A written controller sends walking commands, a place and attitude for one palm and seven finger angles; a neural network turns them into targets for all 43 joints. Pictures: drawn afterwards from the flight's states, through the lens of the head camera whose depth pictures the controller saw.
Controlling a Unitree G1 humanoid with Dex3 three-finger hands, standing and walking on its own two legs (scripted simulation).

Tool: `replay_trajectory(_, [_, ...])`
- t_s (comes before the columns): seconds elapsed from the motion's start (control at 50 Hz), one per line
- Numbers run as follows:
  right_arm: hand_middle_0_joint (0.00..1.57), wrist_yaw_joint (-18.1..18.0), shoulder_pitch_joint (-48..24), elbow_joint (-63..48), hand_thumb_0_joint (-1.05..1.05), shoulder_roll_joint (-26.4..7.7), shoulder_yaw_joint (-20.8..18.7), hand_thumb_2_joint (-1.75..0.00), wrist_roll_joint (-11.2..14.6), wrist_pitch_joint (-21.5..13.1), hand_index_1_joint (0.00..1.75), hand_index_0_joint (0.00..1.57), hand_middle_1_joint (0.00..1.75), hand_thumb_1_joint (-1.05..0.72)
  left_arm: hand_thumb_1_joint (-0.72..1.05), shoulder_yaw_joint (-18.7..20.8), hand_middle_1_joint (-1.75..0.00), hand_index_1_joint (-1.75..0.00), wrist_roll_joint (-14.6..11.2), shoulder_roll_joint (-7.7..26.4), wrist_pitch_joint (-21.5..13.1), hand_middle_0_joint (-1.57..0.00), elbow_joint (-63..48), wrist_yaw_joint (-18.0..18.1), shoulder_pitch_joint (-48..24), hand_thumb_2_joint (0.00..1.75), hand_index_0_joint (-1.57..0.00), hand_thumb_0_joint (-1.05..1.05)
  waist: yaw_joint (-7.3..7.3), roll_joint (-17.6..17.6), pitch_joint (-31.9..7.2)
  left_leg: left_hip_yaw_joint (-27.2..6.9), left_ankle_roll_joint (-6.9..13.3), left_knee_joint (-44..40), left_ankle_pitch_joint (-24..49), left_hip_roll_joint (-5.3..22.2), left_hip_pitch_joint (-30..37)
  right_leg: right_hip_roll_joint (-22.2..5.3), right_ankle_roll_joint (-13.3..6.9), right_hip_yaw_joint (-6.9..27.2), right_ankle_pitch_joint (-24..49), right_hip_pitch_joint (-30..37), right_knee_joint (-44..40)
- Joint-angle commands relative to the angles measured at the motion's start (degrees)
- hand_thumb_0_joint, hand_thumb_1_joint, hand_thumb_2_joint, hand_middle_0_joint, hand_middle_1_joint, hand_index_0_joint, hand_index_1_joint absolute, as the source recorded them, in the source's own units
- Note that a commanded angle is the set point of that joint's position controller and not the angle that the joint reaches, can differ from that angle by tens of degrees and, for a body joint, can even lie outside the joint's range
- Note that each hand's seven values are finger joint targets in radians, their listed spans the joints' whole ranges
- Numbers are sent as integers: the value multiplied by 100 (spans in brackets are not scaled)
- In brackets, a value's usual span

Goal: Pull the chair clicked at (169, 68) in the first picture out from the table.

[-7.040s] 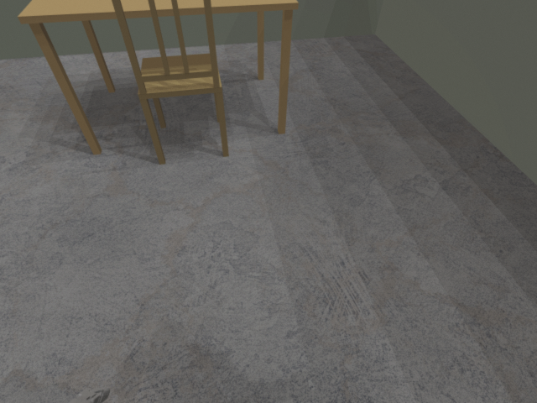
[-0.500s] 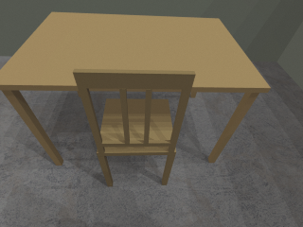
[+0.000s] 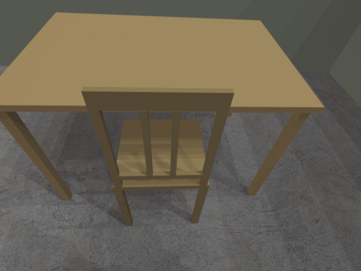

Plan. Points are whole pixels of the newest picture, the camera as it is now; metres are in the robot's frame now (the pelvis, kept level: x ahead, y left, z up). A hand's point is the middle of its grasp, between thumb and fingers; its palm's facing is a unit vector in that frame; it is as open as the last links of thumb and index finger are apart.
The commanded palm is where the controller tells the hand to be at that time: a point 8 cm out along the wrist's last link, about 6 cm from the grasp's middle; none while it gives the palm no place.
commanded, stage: look again from close up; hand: left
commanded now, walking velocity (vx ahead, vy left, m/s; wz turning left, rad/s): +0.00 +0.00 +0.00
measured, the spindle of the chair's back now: (147, 146) +0.49 +0.13 -0.09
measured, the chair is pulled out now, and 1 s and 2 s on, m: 0.00 0.00 0.00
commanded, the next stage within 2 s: shuffle to correct the standing spot in 0.80 s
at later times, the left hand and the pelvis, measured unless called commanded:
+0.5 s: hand out of the picture -0.03 +0.16 -0.18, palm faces +0.03 -0.99 -0.15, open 7.4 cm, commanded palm none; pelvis +0.01 +0.01 +0.00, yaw +0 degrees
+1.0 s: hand out of the picture -0.03 +0.14 -0.18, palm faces +0.04 -0.99 -0.13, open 7.4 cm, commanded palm none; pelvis +0.02 +0.00 +0.00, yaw +0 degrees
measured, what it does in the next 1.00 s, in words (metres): stands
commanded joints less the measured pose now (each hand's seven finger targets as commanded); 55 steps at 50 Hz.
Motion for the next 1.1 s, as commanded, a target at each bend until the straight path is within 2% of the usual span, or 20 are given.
replay_trajectory(0.0, [20,-18,376,-142,0,-597,-58,-90,24,-66,30,20,30,-90,90,40,-30,-30,10,384,-42,-20,-56,15,588,90,-20,0,-6,110,281,-1218,-341,-397,954,1183,681,-534,-274,346,857,-737,-329])
replay_trajectory(0.08, [20,-28,400,-134,0,-605,-58,-90,26,-59,30,20,30,-90,90,53,-30,-30,16,383,-11,-20,-50,15,576,90,-20,0,0,175,412,-1268,-365,-525,756,1204,602,-511,-261,319,717,-752,-296])
replay_trajectory(0.14, [20,-33,374,-137,0,-597,-56,-90,37,-63,30,20,30,-90,90,45,-30,-30,17,379,-15,-20,-31,14,622,90,-20,0,22,78,387,-1237,-338,-483,875,1206,664,-535,-255,319,768,-729,-337])
replay_trajectory(0.22, [20,-42,453,-121,0,-619,-61,-90,26,-69,30,20,30,-90,90,45,-30,-30,10,375,-4,-20,-7,20,616,90,-20,0,-4,184,323,-1256,-391,-502,1037,1216,783,-526,-244,293,756,-738,-262])
replay_trajectory(0.24, [20,-45,441,-117,0,-604,-58,-90,37,-60,30,20,30,-90,90,49,-30,-30,13,385,3,-20,-20,21,613,90,-20,0,10,148,428,-1246,-378,-512,960,1216,701,-514,-246,295,702,-743,-288])
replay_trajectory(0.32, [20,-57,504,-93,0,-624,-59,-90,27,-70,30,20,30,-90,90,50,-30,-30,6,378,11,-20,14,30,631,90,-20,0,-5,183,317,-1261,-431,-503,1217,1240,866,-511,-234,265,714,-739,-215])
replay_trajectory(0.38, [20,-62,484,-98,0,-605,-62,-90,31,-66,30,20,30,-90,90,56,-30,-30,10,366,20,-20,29,27,651,90,-20,0,8,214,370,-1268,-433,-530,1094,1230,823,-511,-231,274,689,-753,-222])
replay_trajectory(0.46, [20,-46,466,-100,0,-594,-70,-90,39,-45,30,20,30,-90,90,49,-30,-30,21,363,20,-20,40,24,658,90,-20,0,15,33,518,-1262,-396,-615,592,1215,669,-535,-234,297,636,-771,-290])
replay_trajectory(0.52, [20,-48,504,-84,0,-581,-74,-90,31,-49,30,20,30,-90,90,51,-30,-30,17,332,17,-20,46,24,661,90,-20,0,2,74,458,-1281,-416,-628,623,1216,731,-525,-242,296,674,-774,-253])
replay_trajectory(0.54, [20,-44,488,-86,0,-567,-74,-90,44,-42,30,20,30,-90,90,50,-30,-30,21,338,16,-20,34,21,668,90,-20,0,21,74,551,-1260,-385,-634,460,1199,618,-527,-240,306,619,-764,-307])
replay_trajectory(0.6, [20,-49,520,-78,0,-561,-74,-90,37,-54,30,20,30,-90,90,53,-30,-30,21,330,15,-20,59,23,687,90,-20,0,8,147,440,-1285,-424,-643,608,1207,734,-531,-242,291,681,-762,-256])
replay_trajectory(0.64, [20,-50,524,-74,0,-541,-68,-90,50,-51,30,20,30,-90,90,49,-30,-30,19,336,7,-20,54,21,695,90,-20,0,19,31,490,-1251,-383,-592,608,1196,672,-529,-243,294,680,-734,-309])
replay_trajectory(0.72, [20,-55,545,-65,0,-527,-66,-90,37,-74,30,20,30,-90,90,51,-30,-30,11,315,-11,-20,67,31,723,90,-20,0,9,89,324,-1230,-381,-476,1027,1171,853,-548,-250,310,842,-699,-301])
replay_trajectory(0.88, [20,-51,534,-54,0,-492,-64,-90,39,-50,30,20,30,-90,90,47,-30,-30,23,295,0,-20,87,25,726,90,-20,0,8,142,594,-1227,-378,-565,628,1152,665,-557,-262,284,724,-759,-353])
replay_trajectory(0.92, [20,-62,582,-7,0,-496,-63,-90,33,-53,30,20,30,-90,90,41,-30,-30,14,255,3,-20,136,14,736,90,-20,0,-26,63,529,-1366,-368,-621,340,1209,690,-492,-222,189,564,-732,-263])
replay_trajectory(0.94, [20,-60,557,-1,0,-499,-74,-90,42,-38,30,20,30,-90,90,37,-30,-30,21,248,11,-20,130,2,743,90,-20,0,-8,58,617,-1415,-315,-670,-97,1246,556,-465,-217,129,373,-746,-254])
replay_trajectory(0.98, [20,-64,560,4,0,-561,-122,-90,31,-22,30,20,30,-90,90,61,-30,-30,43,235,47,-20,115,-11,733,90,-20,0,-31,214,655,-1760,-277,-924,-831,1391,494,-386,-204,-36,30,-905,38])
replay_trajectory(1.02, [20,-83,636,-5,0,-637,-174,-90,26,-7,30,20,30,-90,90,73,-30,-30,69,232,74,-20,95,-25,678,90,-20,0,-73,352,626,-2107,-200,-1053,-1113,1579,580,-291,-185,-162,-254,-1171,410])
replay_trajectory(1.04, [20,-89,650,-6,0,-644,-194,-90,35,0,30,20,30,-90,90,77,-30,-30,83,253,81,-20,67,-33,661,90,-20,0,-59,400,643,-2229,-54,-1055,-1225,1673,540,-295,-186,-190,-430,-1259,574])
replay_trajectory(1.08, [20,-95,770,13,0,-661,-222,-90,6,-8,30,20,30,-90,90,105,-30,-30,110,272,96,-20,29,-42,555,90,-20,0,-120,375,548,-2502,171,-1060,-1039,1851,633,-293,-182,-174,-770,-1588,1220])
